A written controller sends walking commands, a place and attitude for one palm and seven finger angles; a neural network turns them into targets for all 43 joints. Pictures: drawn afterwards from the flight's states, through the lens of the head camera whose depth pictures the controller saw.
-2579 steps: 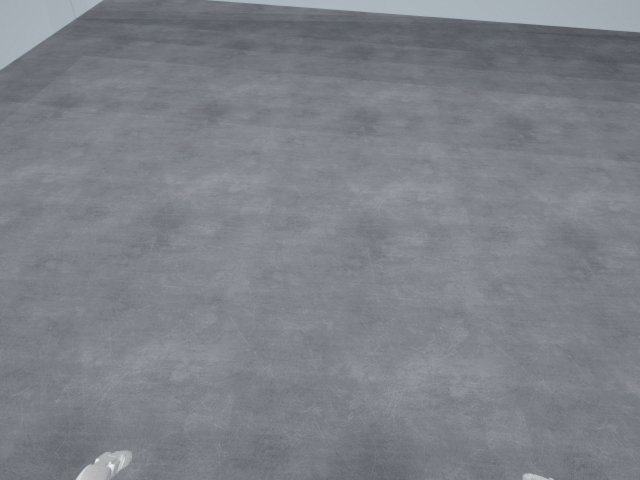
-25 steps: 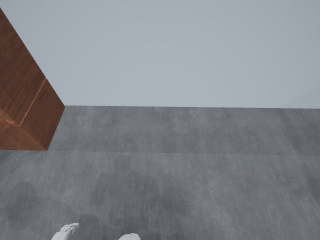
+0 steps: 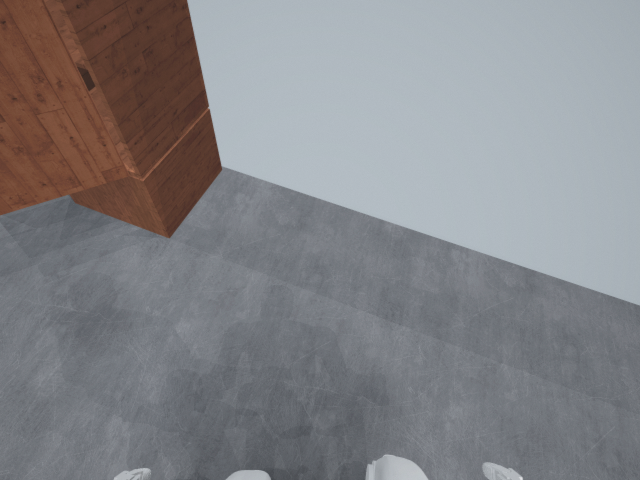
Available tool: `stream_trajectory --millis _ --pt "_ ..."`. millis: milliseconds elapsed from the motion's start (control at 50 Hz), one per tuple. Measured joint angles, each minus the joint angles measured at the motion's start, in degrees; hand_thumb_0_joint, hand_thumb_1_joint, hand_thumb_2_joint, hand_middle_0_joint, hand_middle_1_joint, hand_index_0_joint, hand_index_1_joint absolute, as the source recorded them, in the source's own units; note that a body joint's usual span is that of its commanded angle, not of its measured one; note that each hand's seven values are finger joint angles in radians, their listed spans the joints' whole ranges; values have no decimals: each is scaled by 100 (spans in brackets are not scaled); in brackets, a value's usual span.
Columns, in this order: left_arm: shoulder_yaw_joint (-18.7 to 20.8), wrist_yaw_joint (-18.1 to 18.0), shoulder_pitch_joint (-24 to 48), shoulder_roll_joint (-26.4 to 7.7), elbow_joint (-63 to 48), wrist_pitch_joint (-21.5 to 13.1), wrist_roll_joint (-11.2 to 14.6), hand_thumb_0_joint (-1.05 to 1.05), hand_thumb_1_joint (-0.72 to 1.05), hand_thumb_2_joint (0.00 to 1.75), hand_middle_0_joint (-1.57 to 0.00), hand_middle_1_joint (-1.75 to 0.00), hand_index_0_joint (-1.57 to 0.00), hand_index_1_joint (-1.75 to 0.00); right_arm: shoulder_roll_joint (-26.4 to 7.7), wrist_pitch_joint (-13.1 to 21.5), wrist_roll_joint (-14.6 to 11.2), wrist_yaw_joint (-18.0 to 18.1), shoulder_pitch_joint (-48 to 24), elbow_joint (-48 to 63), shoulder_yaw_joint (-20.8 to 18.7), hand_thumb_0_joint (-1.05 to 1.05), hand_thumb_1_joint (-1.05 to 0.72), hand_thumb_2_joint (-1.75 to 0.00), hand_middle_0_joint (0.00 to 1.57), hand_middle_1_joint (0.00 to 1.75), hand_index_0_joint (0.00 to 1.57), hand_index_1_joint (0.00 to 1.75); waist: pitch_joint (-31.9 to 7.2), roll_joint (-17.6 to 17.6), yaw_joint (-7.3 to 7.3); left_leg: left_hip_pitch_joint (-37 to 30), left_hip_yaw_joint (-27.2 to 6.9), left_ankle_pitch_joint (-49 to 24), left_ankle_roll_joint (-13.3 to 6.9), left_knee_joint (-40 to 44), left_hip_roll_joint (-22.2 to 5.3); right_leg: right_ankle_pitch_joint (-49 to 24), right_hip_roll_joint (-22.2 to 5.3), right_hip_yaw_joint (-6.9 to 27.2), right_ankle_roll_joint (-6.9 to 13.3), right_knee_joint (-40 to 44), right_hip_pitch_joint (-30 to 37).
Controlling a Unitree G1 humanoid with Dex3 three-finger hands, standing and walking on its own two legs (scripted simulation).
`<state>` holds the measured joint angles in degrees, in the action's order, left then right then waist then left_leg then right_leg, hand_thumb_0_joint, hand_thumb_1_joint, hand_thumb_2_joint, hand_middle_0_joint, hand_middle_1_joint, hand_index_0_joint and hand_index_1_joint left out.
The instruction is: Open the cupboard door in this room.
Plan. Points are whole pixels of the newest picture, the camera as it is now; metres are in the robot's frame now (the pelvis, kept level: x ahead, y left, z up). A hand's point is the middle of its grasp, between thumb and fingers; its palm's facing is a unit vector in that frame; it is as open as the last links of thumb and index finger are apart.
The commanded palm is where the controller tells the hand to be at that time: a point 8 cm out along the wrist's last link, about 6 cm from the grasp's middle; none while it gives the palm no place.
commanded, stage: turn to face it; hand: left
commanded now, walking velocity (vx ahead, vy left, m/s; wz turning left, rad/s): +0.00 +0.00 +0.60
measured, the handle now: out of the picture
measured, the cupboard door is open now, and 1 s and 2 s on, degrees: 50 50 50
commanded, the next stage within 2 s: take the last steps up to it in 0.92 s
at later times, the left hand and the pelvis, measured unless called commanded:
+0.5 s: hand out of the picture +0.01 +0.18 -0.18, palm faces +0.33 -0.92 -0.21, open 7.4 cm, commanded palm none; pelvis +0.01 -0.03 -0.01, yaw +19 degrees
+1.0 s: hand out of the picture -0.02 +0.14 -0.15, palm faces +0.52 -0.81 -0.26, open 7.4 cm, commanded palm none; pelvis +0.03 -0.06 +0.01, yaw +31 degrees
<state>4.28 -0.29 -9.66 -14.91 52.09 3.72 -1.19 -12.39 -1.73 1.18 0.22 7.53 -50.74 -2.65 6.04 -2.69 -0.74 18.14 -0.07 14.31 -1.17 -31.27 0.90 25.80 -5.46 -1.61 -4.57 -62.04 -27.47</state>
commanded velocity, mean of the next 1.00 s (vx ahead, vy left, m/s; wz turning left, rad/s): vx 0.00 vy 0.00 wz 0.43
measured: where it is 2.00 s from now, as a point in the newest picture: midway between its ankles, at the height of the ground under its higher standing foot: (259, 477)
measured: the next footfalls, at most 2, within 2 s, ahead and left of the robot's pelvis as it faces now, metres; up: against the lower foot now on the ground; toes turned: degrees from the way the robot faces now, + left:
right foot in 0.18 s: +0.06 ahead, -0.17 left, +0.00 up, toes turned +5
left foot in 0.50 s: +0.03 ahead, +0.10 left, +0.00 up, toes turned +24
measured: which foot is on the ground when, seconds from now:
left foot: down 0.00-0.18, up 0.20-0.48, down 0.50-0.84, up 0.86-1.00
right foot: up 0.00-0.16, down 0.18-0.50, up 0.52-0.82, down 0.84-1.00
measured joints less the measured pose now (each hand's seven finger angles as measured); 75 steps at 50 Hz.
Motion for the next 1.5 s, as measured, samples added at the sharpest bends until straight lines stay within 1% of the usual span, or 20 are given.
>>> stream_trajectory --millis 120,200,240,320,440,500,520,560,640,720,820,900,980,1060,1140,1180,1220,1300,1400,1500 --pt "-25 4 172 13 -171 -75 32 1 91 90 -20 -30 -19 -29 -15 -77 20 -19 196 -126 -39 1 -90 -89 20 30 21 30 -79 287 106 0 -428 -161 131 176 -4 -97 195 128 52 1506 430" --pt "-53 -19 153 34 -303 -252 1 1 91 90 -20 -30 -19 -29 -78 -183 -46 -45 287 -186 -133 1 -90 -89 20 30 21 30 -162 354 110 367 -627 397 283 -525 114 -853 249 81 220 2926 1025" --pt "-114 -53 147 161 -290 -273 -24 1 91 90 -20 -30 -19 -30 -191 -248 -48 -67 256 -226 -208 1 -90 -89 20 30 20 30 -82 472 163 741 -492 1158 289 -1718 140 -813 193 -107 328 2805 1092" --pt "-180 -78 -13 331 -257 -241 -26 1 91 90 -20 -30 -20 -30 -283 -315 -41 -127 231 -274 -269 1 -91 -89 20 30 20 30 -57 399 223 1049 26 1260 411 -3008 1 -815 -24 -398 346 3091 1418" --pt "-205 -31 -167 340 -182 -280 -53 1 90 90 -20 -30 -20 -30 -211 -265 -75 -179 107 -204 -201 1 -91 -90 20 30 20 30 17 40 141 451 474 1134 454 -1467 -166 -707 -350 -812 245 3062 1568" --pt "-176 13 -305 289 -145 -251 -10 1 90 90 -21 -30 -20 -30 -246 -156 -60 -190 57 -83 -155 1 -91 -90 20 30 20 30 -28 25 109 -6 474 208 255 -301 -171 -389 -460 -1019 128 2500 1374" --pt "-154 19 -297 234 -105 -202 15 1 90 90 -21 -30 -20 -30 -224 -95 -41 -170 22 -56 -161 1 -91 -90 20 30 20 30 -30 -24 118 94 425 63 59 -374 -116 -16 -481 -915 57 2034 1173" --pt "-113 -9 -217 104 -21 -55 21 1 90 90 -20 -30 -20 -30 -145 -17 -17 -124 -37 -15 -109 1 -91 -90 20 30 20 30 31 -125 68 206 361 218 -77 -585 -56 560 -329 -485 25 983 723" --pt "-36 -21 -54 -3 78 30 6 1 91 90 -20 -30 -20 -30 -54 26 16 -8 18 10 -27 1 -91 -89 20 30 20 30 10 -30 51 150 102 105 0 -269 -54 357 -26 -142 34 87 172" --pt "-37 6 28 21 9 -25 22 1 91 90 -20 -30 -19 -29 -35 -11 34 28 68 -75 4 0 -90 -89 20 30 20 30 -32 191 39 46 -130 -122 33 68 -69 177 119 -34 73 734 236" --pt "-69 6 5 58 -56 -153 30 1 91 90 -20 -30 -19 -29 10 -100 10 3 137 -186 -2 1 -90 -89 20 30 21 30 -150 324 48 117 -349 -103 191 -20 -28 -467 284 -57 156 2462 956" --pt "-146 -32 -110 229 -7 -276 -37 1 91 90 -20 -30 -19 -29 -71 -205 -50 -35 135 -288 -90 1 -90 -89 20 30 20 30 -158 441 44 603 -342 1107 236 -1524 85 -726 242 -189 433 2769 1188" --pt "-204 -59 -311 405 71 -282 -43 1 91 90 -20 -30 -20 -30 -103 -265 -60 -67 124 -403 -141 1 -91 -89 20 30 20 30 -174 367 48 836 -32 1270 312 -2736 45 -761 110 -326 440 3118 1466" --pt "-228 -48 -429 454 169 -334 -63 1 91 90 -20 -30 -20 -30 -36 -205 -91 -64 87 -458 -103 1 -91 -90 20 30 20 30 -124 129 7 426 220 1288 367 -1803 -31 -819 -31 -439 399 3303 1616" --pt "-205 22 -549 434 307 -363 -34 1 90 90 -20 -30 -20 -30 -8 -67 -69 -74 98 -482 -32 1 -91 -90 20 30 20 30 -135 18 -39 -194 390 707 308 -303 -30 -611 -125 -619 274 3049 1601" --pt "-153 70 -591 372 376 -301 2 1 90 90 -21 -30 -20 -30 10 45 -19 -72 148 -455 -15 1 -91 -90 20 30 20 30 -179 -37 -34 -257 346 165 61 -18 20 -170 -181 -633 211 2451 1376" --pt "-105 84 -549 288 471 -182 -10 1 90 90 -20 -30 -20 -30 80 118 24 -44 202 -436 22 1 -91 -90 20 30 20 30 -167 -116 -77 -243 378 254 -114 -174 60 405 -105 -385 257 1349 931" --pt "-58 146 -365 221 548 -136 -50 1 91 90 -20 -30 -20 -30 159 238 38 40 526 -456 75 0 -91 -89 20 30 20 30 -244 12 -12 -493 245 218 -157 233 63 143 29 -232 339 195 217" --pt "-75 196 -88 245 396 -259 -38 1 91 90 -20 -30 -19 -29 198 275 30 46 902 -709 119 0 -90 -89 20 30 20 30 -287 228 39 -885 74 63 -138 770 79 -266 14 -227 337 1130 119" --pt "-88 214 35 273 268 -420 -44 1 91 90 -20 -30 -19 -29 214 213 -3 6 1194 -925 105 1 -90 -89 20 30 20 30 -354 312 85 -1000 38 517 -27 375 117 -661 117 -342 342 2749 797"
